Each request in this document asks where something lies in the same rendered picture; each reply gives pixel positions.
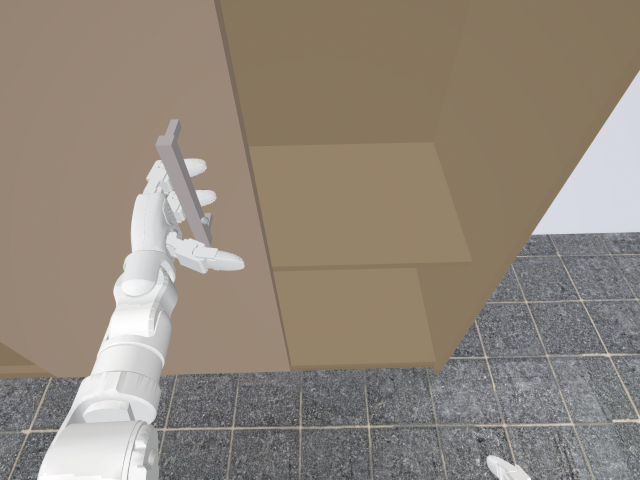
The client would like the robot left forearm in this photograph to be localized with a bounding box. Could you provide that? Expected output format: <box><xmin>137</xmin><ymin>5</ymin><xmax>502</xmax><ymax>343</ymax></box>
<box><xmin>37</xmin><ymin>250</ymin><xmax>178</xmax><ymax>480</ymax></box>

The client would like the right robot hand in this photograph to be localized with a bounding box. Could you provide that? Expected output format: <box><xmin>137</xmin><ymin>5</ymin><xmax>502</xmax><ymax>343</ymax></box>
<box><xmin>487</xmin><ymin>455</ymin><xmax>531</xmax><ymax>480</ymax></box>

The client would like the wardrobe door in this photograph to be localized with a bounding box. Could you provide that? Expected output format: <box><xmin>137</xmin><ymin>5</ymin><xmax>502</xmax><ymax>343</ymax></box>
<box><xmin>0</xmin><ymin>342</ymin><xmax>36</xmax><ymax>366</ymax></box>
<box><xmin>0</xmin><ymin>0</ymin><xmax>291</xmax><ymax>378</ymax></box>

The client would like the handle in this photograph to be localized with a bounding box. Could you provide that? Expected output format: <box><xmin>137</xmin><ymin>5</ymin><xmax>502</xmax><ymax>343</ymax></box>
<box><xmin>155</xmin><ymin>119</ymin><xmax>213</xmax><ymax>247</ymax></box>

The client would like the left robot hand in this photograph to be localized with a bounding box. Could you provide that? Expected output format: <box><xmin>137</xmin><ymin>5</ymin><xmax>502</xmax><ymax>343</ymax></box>
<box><xmin>131</xmin><ymin>159</ymin><xmax>245</xmax><ymax>274</ymax></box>

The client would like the left robot upper arm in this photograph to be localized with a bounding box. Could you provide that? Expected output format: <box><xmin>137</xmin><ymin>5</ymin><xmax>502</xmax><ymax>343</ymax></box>
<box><xmin>42</xmin><ymin>420</ymin><xmax>159</xmax><ymax>480</ymax></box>

